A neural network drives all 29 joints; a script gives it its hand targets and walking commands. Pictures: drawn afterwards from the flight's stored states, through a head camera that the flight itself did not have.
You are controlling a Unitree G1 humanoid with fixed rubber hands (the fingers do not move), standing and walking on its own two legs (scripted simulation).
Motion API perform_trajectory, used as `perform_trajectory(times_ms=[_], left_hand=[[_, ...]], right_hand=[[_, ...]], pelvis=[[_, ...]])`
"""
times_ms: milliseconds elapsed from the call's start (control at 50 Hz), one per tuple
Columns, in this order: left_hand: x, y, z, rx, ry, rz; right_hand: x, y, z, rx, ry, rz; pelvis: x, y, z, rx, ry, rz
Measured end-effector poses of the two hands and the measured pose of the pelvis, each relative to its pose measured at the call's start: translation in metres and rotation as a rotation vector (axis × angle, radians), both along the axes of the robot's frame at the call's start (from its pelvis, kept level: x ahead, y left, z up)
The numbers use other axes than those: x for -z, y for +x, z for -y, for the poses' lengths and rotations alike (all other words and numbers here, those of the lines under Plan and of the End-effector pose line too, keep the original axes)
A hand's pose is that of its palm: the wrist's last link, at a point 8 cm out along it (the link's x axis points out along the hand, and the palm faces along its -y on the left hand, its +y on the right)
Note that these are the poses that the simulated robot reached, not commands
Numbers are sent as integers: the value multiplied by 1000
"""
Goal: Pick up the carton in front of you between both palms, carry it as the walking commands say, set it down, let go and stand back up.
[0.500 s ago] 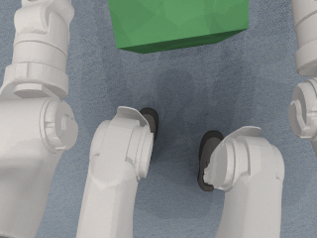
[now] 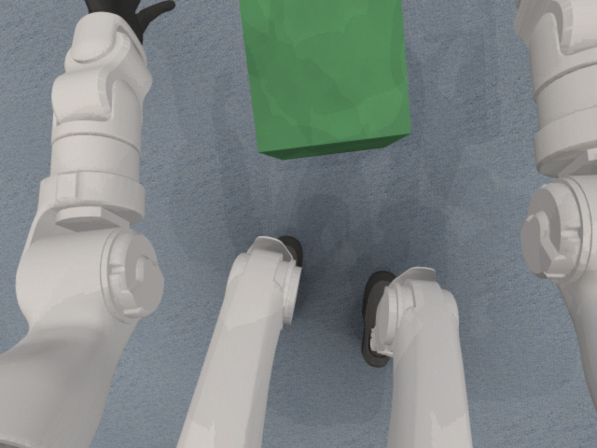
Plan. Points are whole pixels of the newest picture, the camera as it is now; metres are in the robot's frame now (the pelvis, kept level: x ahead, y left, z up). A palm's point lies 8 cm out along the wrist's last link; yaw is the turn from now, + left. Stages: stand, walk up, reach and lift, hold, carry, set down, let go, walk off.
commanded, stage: set down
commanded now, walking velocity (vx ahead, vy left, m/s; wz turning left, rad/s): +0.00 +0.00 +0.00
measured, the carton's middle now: (326, 89) +0.54 +0.08 -0.37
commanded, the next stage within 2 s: let go in 0.38 s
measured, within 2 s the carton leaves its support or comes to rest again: neither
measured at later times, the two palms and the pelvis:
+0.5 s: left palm out of the picture +0.51 +0.27 +0.04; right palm out of the picture +0.61 -0.11 +0.05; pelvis +0.03 +0.00 +0.14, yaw -1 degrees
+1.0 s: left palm out of the picture +0.35 +0.28 +0.15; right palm out of the picture +0.43 -0.15 +0.14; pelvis +0.08 +0.02 +0.24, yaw +0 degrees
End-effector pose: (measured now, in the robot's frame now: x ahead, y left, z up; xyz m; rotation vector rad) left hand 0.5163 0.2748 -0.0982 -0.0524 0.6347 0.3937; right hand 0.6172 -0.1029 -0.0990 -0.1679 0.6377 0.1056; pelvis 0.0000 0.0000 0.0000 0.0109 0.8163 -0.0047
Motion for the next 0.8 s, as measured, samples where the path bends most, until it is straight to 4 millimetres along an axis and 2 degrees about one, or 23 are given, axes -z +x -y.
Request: perform_trajectory(times_ms=[320, 500, 580, 720, 800], left_hand=[[-102, -5, -3, 12, -8, 5], [-143, -10, 1, 59, 10, -12], [-154, -24, 7, 131, 31, -45], [-180, -70, 9, 277, 65, -129], [-202, -95, 3, 321, 77, -155]], right_hand=[[-103, 0, 3, -9, 2, -10], [-145, -11, 9, 9, -9, -19], [-156, -36, 17, 55, -39, -26], [-177, -107, 33, 157, -81, -57], [-196, -138, 38, 174, -83, -63]], pelvis=[[-93, 17, 1, -5, -5, -19], [-138, 25, -2, -1, -10, 4], [-158, 32, -5, 2, -19, 27], [-194, 47, -14, 8, -30, 127], [-211, 55, -19, 6, -31, 200]])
